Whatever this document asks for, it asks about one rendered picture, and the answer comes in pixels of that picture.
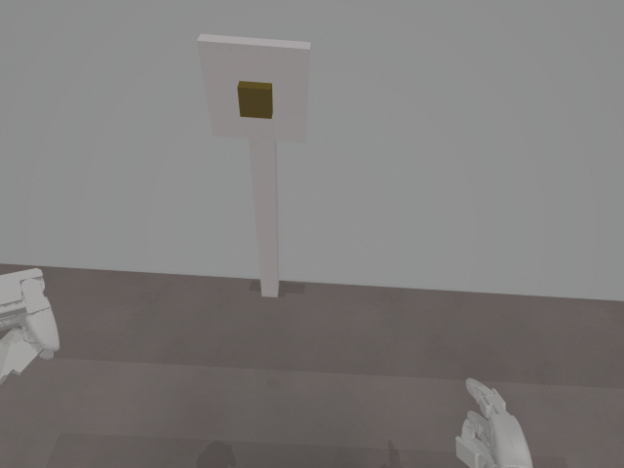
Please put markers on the right robot hand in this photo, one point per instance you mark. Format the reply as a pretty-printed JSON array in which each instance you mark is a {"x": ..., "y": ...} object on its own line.
[{"x": 503, "y": 442}]

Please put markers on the button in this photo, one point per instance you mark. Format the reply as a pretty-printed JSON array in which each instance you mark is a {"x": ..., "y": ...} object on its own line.
[{"x": 255, "y": 99}]

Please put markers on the panel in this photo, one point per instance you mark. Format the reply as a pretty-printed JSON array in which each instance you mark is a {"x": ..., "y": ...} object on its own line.
[{"x": 226, "y": 60}]

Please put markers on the left robot hand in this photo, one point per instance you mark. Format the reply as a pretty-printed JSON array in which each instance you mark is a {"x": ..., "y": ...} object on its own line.
[{"x": 22, "y": 303}]

